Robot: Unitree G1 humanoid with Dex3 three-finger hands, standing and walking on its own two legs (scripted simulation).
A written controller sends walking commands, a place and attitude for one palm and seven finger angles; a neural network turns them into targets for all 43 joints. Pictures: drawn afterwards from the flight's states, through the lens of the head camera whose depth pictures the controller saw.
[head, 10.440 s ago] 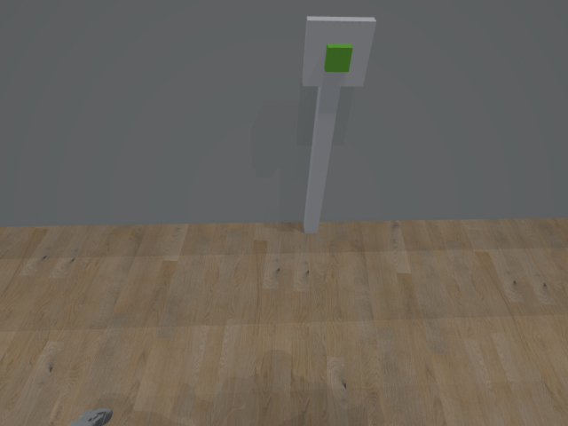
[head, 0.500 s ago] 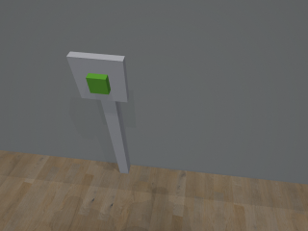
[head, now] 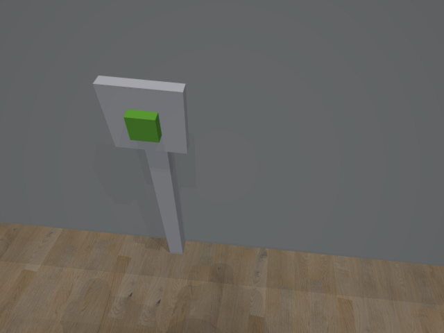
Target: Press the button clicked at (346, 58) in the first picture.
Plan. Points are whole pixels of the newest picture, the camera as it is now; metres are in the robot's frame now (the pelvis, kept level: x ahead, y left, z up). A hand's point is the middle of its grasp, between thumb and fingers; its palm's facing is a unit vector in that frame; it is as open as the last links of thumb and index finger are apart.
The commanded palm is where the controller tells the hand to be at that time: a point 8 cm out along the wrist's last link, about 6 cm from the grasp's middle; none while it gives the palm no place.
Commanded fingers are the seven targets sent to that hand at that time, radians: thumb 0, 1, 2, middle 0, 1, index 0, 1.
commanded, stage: come to a stop and stand still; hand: left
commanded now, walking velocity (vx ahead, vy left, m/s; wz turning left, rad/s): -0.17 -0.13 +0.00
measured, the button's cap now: (144, 125) +0.51 +0.21 +0.07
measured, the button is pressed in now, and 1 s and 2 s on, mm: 0 0 0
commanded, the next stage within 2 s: look again from close up in 1.46 s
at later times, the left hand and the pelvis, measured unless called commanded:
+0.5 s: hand out of the picture +0.06 +0.20 -0.17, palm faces +0.04 -0.97 -0.22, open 7.3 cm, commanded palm none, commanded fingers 0.00 0.90 0.90 -0.20 -0.30 -0.20 -0.30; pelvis +0.02 +0.02 +0.00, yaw +1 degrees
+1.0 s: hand out of the picture +0.03 +0.17 -0.16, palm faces +0.02 -0.97 -0.23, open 7.3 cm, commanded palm none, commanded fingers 0.00 0.90 0.90 -0.20 -0.30 -0.20 -0.30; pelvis +0.02 +0.00 +0.01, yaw +1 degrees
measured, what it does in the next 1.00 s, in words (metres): steps on the spot: right foot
